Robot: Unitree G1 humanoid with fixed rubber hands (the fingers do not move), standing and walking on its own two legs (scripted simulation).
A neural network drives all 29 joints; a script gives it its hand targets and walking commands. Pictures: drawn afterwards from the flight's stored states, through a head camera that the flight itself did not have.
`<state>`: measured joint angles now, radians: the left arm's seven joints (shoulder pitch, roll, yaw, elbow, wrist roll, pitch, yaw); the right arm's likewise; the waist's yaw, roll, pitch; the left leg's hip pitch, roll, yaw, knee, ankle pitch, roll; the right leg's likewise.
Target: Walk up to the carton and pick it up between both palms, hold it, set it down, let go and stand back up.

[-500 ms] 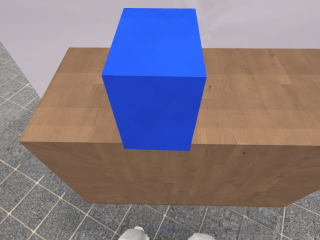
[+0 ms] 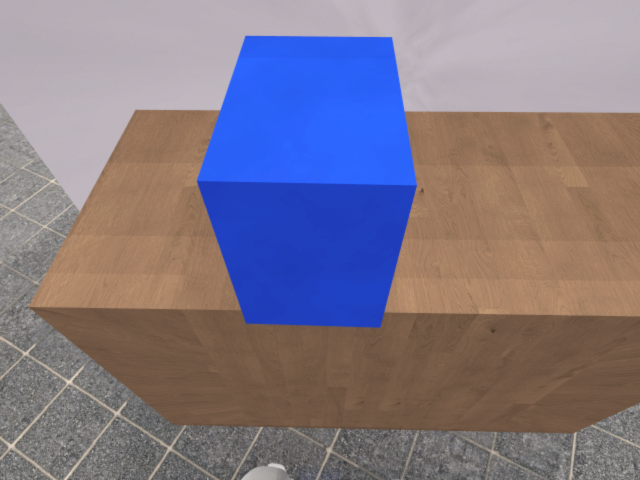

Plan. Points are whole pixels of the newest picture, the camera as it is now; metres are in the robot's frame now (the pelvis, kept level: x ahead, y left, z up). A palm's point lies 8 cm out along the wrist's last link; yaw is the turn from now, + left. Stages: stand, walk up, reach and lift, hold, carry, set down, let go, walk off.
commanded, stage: walk up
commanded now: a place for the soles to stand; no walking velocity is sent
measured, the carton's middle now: (315, 187) +0.47 +0.01 +0.10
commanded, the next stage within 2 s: reach and lift in 1.28 s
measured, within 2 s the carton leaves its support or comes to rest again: neither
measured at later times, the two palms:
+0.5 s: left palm out of the picture +0.09 +0.33 -0.09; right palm out of the picture +0.09 -0.29 -0.11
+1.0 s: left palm out of the picture +0.09 +0.33 -0.10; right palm out of the picture +0.10 -0.29 -0.10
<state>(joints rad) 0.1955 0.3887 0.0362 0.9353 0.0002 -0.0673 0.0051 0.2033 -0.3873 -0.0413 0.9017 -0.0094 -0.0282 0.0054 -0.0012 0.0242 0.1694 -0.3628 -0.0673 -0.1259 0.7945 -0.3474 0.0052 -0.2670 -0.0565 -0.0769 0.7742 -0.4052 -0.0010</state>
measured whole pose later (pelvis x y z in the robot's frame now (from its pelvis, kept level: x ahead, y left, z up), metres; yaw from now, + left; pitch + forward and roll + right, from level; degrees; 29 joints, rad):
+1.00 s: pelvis +0.02 +0.01 +0.00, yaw +0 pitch -4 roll +0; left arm 0.18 0.39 0.04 0.98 0.00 -0.05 0.01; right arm 0.20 -0.39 -0.04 0.90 -0.01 -0.03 0.01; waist 0.00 0.03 0.13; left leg -0.35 -0.06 -0.13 0.75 -0.33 0.00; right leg -0.28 -0.07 -0.08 0.74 -0.39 0.01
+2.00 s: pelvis -0.01 +0.01 +0.02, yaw +0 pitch -3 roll +0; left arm 0.22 0.38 0.08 0.31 0.00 0.23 0.01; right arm 0.18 -0.22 -0.07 0.66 -0.03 -0.18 0.03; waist 0.00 -0.06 0.13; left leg -0.29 -0.04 -0.12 0.52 -0.17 -0.03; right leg -0.25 -0.05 -0.08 0.55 -0.24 0.01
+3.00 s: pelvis +0.04 +0.01 +0.04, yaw +0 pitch +2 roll +0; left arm 0.37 0.38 0.02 -0.29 -0.17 0.09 0.01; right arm 0.35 -0.18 0.02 -0.08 0.20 -0.09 -0.07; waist 0.00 -0.06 0.10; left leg -0.24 -0.03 -0.11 0.36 -0.14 -0.02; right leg -0.17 -0.05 -0.08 0.34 -0.19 0.00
